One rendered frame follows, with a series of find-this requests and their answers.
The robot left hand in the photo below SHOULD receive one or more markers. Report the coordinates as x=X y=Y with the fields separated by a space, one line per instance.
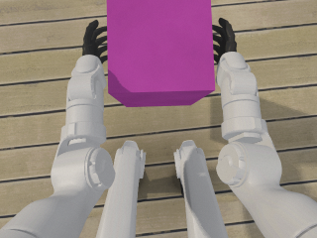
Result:
x=91 y=44

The left robot forearm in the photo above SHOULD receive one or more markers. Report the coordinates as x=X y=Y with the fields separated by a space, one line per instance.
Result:
x=84 y=119

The left robot upper arm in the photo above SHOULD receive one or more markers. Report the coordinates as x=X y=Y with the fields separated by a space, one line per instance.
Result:
x=79 y=178

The right robot upper arm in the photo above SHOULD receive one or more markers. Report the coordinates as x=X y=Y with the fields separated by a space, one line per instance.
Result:
x=253 y=173

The left robot thigh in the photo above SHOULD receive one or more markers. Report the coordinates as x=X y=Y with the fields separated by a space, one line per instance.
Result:
x=119 y=215

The carton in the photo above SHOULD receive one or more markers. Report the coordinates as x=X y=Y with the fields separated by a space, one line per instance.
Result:
x=160 y=52

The robot right foot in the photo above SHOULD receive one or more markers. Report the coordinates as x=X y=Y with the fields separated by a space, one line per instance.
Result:
x=181 y=186

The right robot forearm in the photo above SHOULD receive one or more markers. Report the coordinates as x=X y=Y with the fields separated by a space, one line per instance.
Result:
x=240 y=101

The robot right hand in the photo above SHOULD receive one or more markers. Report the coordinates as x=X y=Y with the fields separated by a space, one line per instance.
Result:
x=226 y=41

